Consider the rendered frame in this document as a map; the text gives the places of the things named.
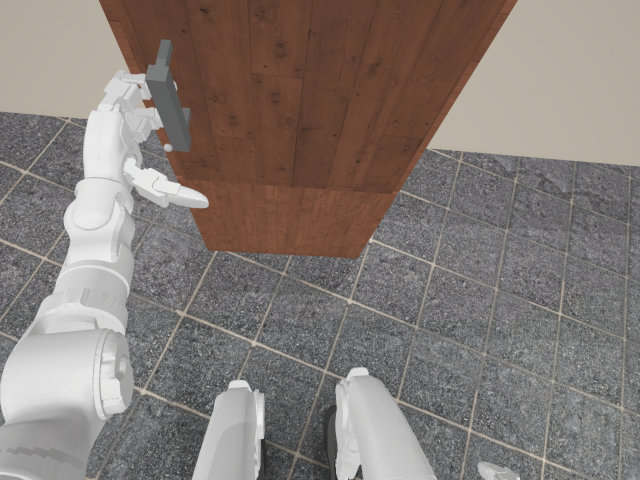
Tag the robot left hand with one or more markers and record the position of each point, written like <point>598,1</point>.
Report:
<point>113,133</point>

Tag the robot left forearm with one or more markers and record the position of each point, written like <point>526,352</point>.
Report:
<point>95,279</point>

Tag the cupboard door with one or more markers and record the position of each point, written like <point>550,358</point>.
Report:
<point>323,94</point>

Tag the left robot thigh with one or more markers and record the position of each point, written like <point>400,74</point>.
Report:
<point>235,427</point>

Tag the robot right foot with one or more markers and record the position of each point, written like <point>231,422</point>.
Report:
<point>330,441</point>

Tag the handle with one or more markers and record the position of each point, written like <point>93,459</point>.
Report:
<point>175,119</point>

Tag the left robot upper arm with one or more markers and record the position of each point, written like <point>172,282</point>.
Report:
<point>60,390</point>

